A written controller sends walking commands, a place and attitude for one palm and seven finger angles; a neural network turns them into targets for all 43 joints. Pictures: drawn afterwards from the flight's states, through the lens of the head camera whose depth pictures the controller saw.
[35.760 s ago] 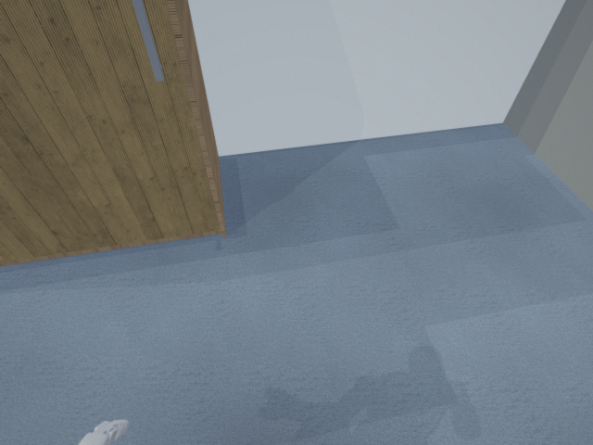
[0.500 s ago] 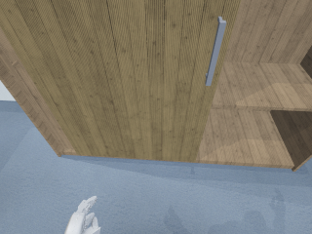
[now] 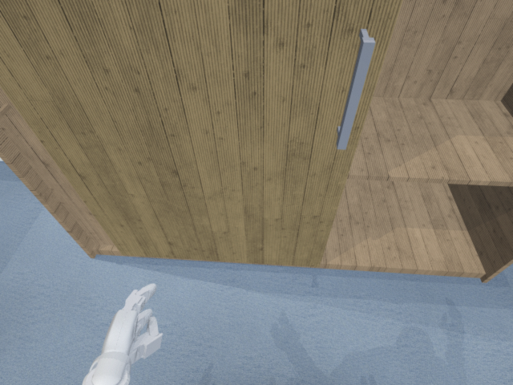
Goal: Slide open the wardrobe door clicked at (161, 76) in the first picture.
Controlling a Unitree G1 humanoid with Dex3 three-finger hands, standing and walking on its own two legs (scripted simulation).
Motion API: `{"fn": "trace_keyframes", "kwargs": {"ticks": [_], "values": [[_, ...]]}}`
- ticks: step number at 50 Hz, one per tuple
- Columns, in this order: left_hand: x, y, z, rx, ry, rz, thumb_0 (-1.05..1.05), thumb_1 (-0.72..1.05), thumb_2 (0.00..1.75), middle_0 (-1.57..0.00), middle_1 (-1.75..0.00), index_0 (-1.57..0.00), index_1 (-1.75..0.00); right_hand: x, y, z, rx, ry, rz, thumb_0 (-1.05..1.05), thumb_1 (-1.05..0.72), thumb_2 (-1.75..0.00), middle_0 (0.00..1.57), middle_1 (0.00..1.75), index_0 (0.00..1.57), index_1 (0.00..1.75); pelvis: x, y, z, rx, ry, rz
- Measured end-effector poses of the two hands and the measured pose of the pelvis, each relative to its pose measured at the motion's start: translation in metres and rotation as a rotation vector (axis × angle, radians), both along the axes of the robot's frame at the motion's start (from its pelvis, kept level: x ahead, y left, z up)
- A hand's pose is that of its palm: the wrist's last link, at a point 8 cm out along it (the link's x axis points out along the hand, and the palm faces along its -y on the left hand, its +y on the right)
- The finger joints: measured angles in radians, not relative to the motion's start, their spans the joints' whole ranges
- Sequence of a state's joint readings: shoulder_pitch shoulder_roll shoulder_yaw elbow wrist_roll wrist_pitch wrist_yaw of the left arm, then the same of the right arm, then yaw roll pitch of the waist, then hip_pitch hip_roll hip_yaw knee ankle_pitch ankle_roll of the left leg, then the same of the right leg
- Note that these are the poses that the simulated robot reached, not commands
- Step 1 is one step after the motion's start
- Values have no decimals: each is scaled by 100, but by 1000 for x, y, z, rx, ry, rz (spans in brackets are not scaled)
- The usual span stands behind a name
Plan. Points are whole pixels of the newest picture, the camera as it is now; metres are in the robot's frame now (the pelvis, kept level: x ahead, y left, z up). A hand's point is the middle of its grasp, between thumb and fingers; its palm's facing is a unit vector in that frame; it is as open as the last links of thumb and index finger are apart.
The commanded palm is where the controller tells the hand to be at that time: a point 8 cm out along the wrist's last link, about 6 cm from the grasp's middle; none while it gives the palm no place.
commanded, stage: let the arm hang, fingers relaxed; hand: right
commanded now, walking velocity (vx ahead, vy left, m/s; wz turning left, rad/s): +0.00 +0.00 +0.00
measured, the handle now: (351, 95) +0.64 -0.15 +0.11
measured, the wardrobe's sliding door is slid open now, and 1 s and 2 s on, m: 0.68 0.68 0.68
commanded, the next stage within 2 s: look to check the result in 1.16 s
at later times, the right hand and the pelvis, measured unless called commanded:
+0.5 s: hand out of the picture -0.09 -0.19 -0.18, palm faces +0.05 +0.99 -0.15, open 7.1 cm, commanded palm none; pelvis -0.05 -0.02 +0.00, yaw -3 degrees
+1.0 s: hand out of the picture -0.03 -0.20 -0.17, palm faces +0.03 +0.98 -0.19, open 7.3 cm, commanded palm none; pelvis -0.05 -0.03 +0.00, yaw -2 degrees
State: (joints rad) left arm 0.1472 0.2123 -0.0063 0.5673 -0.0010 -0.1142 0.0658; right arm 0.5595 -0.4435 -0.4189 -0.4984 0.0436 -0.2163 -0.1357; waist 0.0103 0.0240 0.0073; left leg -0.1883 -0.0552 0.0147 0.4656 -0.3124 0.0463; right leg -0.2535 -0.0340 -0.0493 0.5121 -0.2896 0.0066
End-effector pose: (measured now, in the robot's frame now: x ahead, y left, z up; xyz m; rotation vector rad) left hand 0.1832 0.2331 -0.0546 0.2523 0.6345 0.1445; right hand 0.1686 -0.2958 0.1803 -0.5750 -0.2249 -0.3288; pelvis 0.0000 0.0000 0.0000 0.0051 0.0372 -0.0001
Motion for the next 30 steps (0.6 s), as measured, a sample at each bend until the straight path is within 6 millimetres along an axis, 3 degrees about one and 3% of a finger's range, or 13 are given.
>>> {"fn": "trace_keyframes", "kwargs": {"ticks": [4, 6, 9, 13, 15, 17, 20, 24, 27, 30], "values": [[-8, -3, -3, -7, 15, -12, 1, 90, 90, -20, -30, -20, -30, -7, -12, -9, 11, 35, -26, 1, -89, -90, 22, 31, 21, 30, -5, -5, 1, 6, 1, -11], [-13, -2, -16, -15, 67, -60, 0, 90, 90, -20, -30, -20, -30, -3, -22, -49, 61, 199, -45, 1, -89, -90, 21, 30, 21, 30, -11, -11, -2, 6, 6, -28], [-27, 2, -39, -7, 168, -78, 0, 90, 90, -20, -30, -20, -30, -10, -29, -140, 201, 557, -112, 0, -90, -90, 20, 30, 20, 30, -22, -17, -7, -1, 10, -44], [-65, 5, -56, 2, 300, -47, 0, 90, 90, -20, -30, -20, -30, -66, -4, -250, 379, 1009, -167, 1, -91, -90, 20, 30, 20, 30, -32, -18, -8, -7, -7, -49], [-91, 6, -60, 9, 380, -23, 0, 90, 90, -20, -30, -20, -30, -104, 18, -288, 461, 1191, -176, 1, -91, -90, 20, 30, 20, 30, -36, -17, -6, -7, -17, -48], [-119, 5, -63, 16, 468, 2, 0, 90, 90, -20, -30, -20, -30, -145, 42, -314, 539, 1344, -179, 1, -91, -90, 20, 30, 20, 30, -40, -17, -4, -4, -25, -46], [-161, 2, -67, 19, 603, 35, 0, 90, 90, -20, -30, -20, -30, -198, 56, -330, 613, 1483, -250, 1, -97, -89, 21, 30, 21, 30, -45, -15, -1, 4, -31, -49], [-207, -6, -72, 4, 744, 71, 0, 90, 90, -20, -30, -20, -30, -253, 58, -332, 654, 1611, -317, 1, -97, -89, 21, 30, 21, 30, -49, -16, 2, 15, -34, -52], [-231, -15, -76, -20, 805, 91, 0, 90, 90, -20, -30, -20, -30, -280, 55, -327, 659, 1667, -362, 1, -96, -89, 21, 30, 21, 30, -52, -19, 3, 18, -34, -51], [-246, -25, -81, -51, 834, 105, 0, 90, 90, -20, -30, -20, -30, -293, 50, -322, 649, 1692, -393, 1, -94, -89, 21, 30, 20, 30, -54, -22, 3, 17, -34, -48]]}}
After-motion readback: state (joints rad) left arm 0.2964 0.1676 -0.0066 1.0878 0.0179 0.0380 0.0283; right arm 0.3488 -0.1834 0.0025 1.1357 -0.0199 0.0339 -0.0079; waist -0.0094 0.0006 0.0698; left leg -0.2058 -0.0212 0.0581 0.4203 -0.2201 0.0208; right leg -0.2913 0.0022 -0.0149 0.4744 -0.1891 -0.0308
